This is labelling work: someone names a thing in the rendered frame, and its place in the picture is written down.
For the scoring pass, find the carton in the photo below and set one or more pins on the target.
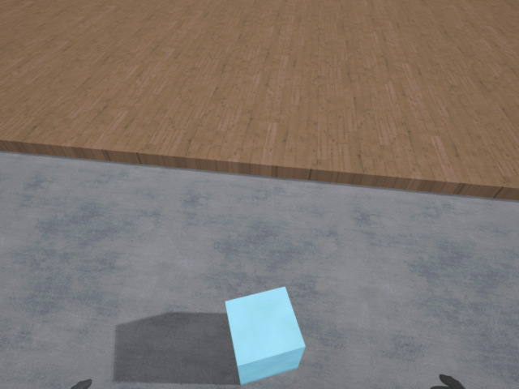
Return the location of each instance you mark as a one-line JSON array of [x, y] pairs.
[[265, 334]]

